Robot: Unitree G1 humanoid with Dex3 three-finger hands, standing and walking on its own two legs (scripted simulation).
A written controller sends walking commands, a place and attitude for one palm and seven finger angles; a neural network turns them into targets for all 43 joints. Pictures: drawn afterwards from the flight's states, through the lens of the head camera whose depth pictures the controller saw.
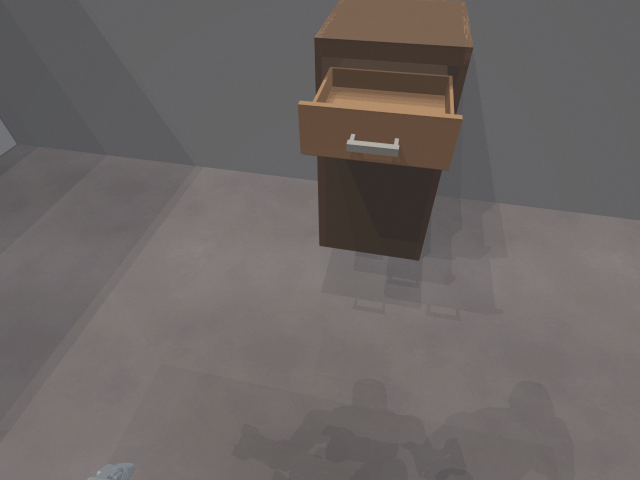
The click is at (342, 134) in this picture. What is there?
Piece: drawer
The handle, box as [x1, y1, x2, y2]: [346, 134, 398, 156]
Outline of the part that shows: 346,150 348,151 397,156 398,151 397,138 395,138 393,144 356,141 354,139 354,134 351,134 350,139 347,141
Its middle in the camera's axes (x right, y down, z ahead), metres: +0.13 -0.23 +0.93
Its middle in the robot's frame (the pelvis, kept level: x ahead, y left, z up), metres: +0.86 -0.08 -0.03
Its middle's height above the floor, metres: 0.74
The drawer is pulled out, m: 0.29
